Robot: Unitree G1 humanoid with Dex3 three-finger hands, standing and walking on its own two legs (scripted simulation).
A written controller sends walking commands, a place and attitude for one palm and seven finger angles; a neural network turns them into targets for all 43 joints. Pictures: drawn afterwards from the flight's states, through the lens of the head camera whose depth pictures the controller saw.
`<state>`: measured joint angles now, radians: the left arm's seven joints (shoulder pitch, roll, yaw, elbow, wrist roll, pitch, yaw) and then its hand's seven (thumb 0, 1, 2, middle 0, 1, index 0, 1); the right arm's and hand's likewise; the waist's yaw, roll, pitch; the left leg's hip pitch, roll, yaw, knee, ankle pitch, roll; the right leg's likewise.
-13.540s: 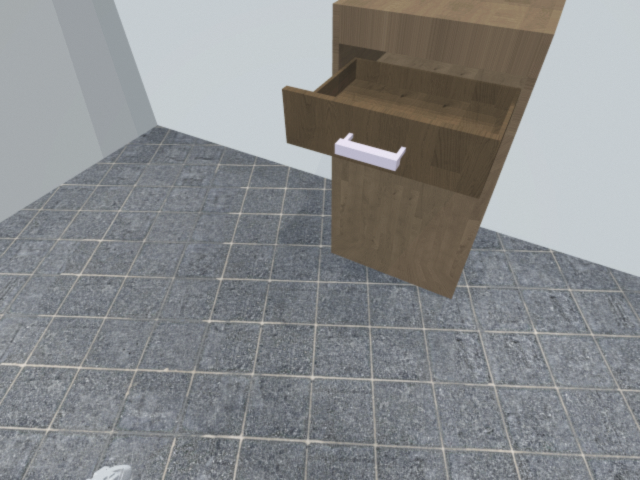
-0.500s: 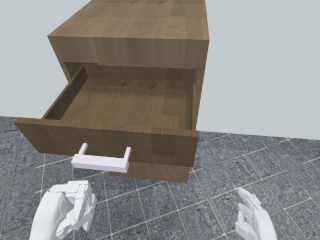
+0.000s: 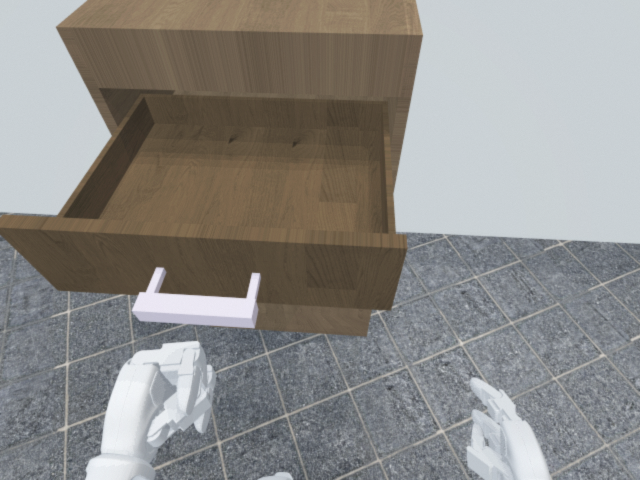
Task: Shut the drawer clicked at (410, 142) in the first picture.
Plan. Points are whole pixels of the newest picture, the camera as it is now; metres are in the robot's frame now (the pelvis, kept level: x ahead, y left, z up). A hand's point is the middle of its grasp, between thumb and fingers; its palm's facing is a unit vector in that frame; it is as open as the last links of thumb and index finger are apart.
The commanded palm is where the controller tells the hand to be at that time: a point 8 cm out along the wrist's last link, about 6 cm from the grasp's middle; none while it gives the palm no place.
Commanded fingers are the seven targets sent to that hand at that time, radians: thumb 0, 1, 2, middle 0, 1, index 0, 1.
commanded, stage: bring the fist close to the handle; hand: left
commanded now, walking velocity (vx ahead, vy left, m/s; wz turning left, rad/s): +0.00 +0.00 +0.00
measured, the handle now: (202, 293) +0.32 +0.16 +0.07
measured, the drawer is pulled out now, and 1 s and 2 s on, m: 0.30 0.29 0.18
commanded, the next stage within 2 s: push the drawer shut in 0.50 s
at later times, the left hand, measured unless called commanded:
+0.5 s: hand (220, 387) +0.21 +0.12 +0.06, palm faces -0.05 -1.00 -0.01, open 3.3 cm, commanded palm +0.19 +0.17 +0.07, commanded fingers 0.00 0.90 0.90 -1.40 -1.60 -1.40 -1.60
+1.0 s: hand (231, 361) +0.24 +0.11 +0.06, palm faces -0.06 -1.00 -0.05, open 3.2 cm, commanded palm +0.24 +0.17 +0.07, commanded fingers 0.00 0.90 0.90 -1.40 -1.60 -1.40 -1.60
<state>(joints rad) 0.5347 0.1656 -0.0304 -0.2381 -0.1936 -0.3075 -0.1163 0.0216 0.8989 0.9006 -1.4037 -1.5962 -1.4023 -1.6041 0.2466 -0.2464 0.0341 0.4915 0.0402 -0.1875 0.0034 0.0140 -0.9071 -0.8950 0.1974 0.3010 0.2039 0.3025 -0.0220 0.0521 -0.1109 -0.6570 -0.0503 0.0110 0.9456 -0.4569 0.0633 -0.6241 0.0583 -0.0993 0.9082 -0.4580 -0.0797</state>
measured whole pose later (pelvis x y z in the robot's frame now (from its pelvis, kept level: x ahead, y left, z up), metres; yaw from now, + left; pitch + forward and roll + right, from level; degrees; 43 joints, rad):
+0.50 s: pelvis +0.01 +0.01 -0.01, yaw -1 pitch +12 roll -2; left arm 0.54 0.15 -0.12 -0.28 -0.12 -0.28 0.00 0.02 0.90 0.90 -1.40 -1.60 -1.40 -1.60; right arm 0.27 -0.24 0.04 0.41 0.03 -0.09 0.02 0.01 -0.91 -0.89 0.20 0.30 0.20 0.30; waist -0.03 0.05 -0.14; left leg -0.73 -0.05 0.03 1.02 -0.50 0.08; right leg -0.70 0.05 -0.09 0.98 -0.50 -0.06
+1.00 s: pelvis +0.01 -0.01 -0.01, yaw +0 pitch +12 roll -1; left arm 0.37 0.20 -0.08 -0.16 -0.15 -0.27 -0.01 0.02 0.83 0.92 -1.40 -1.60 -1.40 -1.60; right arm 0.27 -0.26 0.05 0.45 0.03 -0.07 0.01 0.01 -0.91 -0.89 0.20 0.30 0.20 0.30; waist -0.03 0.06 -0.13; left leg -0.72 -0.04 0.01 1.01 -0.49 0.06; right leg -0.69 0.06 -0.11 0.97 -0.49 -0.09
